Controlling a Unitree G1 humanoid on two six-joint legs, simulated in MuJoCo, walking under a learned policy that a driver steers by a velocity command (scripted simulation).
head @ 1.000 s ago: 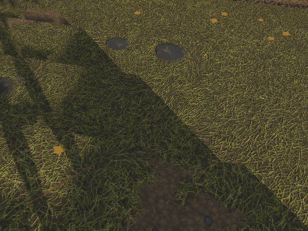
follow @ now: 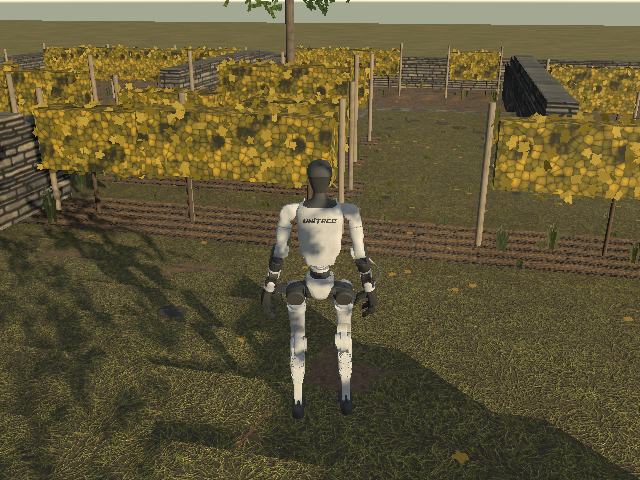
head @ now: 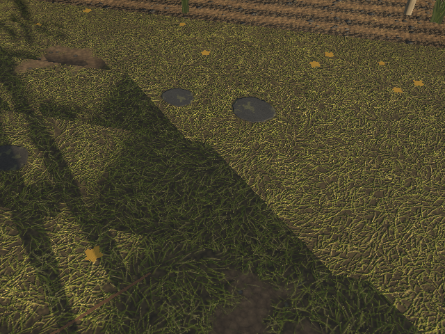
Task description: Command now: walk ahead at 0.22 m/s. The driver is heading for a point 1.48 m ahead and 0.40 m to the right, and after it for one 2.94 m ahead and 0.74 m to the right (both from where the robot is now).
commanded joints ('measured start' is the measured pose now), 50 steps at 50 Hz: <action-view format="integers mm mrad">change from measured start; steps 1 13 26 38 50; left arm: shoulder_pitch -13 221 324 396 -41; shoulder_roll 56 74 91 96 33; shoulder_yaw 12 16 13 18 36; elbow -48 -55 -48 -124 -304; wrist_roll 6 -6 -11 -65 -5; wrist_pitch -43 -133 -146 -141 -83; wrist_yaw -18 -59 1 -67 -55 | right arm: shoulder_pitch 49 -143 -451 251 -90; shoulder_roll -207 -142 -87 -231 -178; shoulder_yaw -56 -47 -35 -65 -49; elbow -23 -89 -237 -31 -21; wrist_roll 24 21 3 -26 -9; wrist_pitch -19 -106 -123 -117 -131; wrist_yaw -11 33 107 94 13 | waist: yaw -7 41 87 -159 7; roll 165 -40 -61 324 71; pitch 174 101 205 -457 -2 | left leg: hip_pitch -185 -691 -510 883 -101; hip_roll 265 144 102 418 257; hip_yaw -335 -65 -21 -325 16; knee -276 637 175 364 -161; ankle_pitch -490 67 790 1192 551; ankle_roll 184 51 46 301 173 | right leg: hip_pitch -134 316 65 -659 -328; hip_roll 28 -226 -143 60 -105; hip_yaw -76 235 -11 259 28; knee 196 -348 -199 1301 300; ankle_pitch -94 267 177 -448 331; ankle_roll -42 -193 -128 -6 -35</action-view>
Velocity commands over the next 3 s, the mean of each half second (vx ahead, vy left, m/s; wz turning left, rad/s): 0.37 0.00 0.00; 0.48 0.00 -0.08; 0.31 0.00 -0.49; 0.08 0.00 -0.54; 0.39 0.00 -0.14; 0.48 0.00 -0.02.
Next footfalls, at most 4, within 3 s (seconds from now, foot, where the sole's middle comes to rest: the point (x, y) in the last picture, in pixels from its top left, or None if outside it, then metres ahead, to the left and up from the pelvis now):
0.70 left None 0.52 0.16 -0.94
1.18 right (255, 294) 0.76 -0.09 -0.94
1.84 left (203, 272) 0.85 0.10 -0.94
2.34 right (275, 293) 0.76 -0.17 -0.94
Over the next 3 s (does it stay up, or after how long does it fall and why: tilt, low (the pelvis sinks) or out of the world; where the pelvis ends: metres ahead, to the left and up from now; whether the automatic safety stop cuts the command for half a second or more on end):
stays up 1.10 -0.26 -0.32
